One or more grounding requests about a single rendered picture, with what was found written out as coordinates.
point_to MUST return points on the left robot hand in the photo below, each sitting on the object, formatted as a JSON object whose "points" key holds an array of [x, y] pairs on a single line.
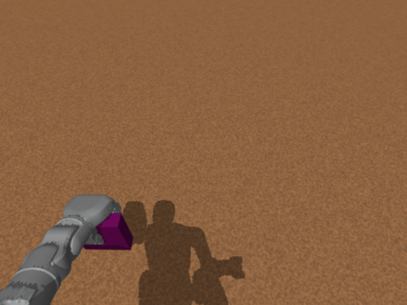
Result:
{"points": [[94, 209]]}

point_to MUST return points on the carton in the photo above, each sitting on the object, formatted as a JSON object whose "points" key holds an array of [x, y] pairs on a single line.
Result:
{"points": [[115, 233]]}

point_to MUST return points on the left robot arm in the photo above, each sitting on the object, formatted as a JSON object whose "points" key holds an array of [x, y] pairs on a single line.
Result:
{"points": [[38, 279]]}

